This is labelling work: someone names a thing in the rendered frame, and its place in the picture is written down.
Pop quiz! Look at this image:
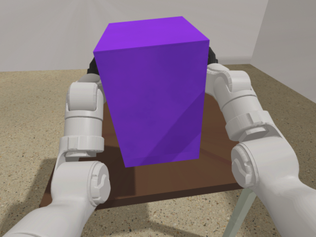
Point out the robot left forearm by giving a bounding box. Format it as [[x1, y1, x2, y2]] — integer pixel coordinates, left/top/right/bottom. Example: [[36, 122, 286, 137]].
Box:
[[51, 74, 106, 197]]

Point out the robot left upper arm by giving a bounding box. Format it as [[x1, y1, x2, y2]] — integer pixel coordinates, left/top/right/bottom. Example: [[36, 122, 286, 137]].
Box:
[[2, 161, 111, 237]]

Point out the table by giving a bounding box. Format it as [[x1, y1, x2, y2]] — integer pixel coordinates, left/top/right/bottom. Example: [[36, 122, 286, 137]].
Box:
[[39, 93, 257, 237]]

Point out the robot right upper arm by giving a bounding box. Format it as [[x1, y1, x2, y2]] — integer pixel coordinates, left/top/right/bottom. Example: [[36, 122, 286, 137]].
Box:
[[231, 136, 316, 237]]

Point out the carton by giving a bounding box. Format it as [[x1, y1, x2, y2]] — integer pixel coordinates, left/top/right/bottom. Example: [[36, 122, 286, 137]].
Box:
[[93, 16, 210, 167]]

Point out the robot left hand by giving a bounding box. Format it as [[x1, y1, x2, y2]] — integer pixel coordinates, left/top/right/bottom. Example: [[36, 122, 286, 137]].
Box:
[[87, 58, 99, 75]]

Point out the robot right forearm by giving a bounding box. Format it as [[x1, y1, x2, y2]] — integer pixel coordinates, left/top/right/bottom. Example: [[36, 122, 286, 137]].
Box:
[[205, 63, 299, 173]]

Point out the robot right hand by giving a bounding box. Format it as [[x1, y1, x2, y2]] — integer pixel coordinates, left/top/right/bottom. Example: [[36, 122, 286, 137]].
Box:
[[207, 47, 218, 65]]

